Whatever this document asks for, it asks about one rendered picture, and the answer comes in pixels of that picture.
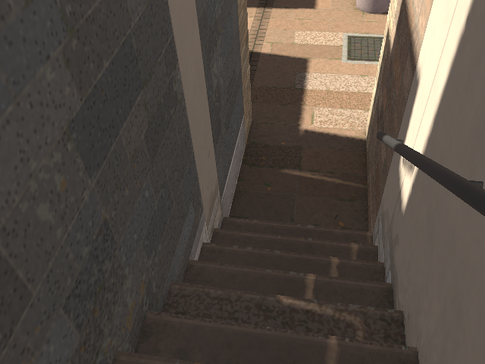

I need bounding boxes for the stairs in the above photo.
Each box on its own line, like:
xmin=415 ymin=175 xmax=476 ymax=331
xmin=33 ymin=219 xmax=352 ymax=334
xmin=112 ymin=218 xmax=419 ymax=364

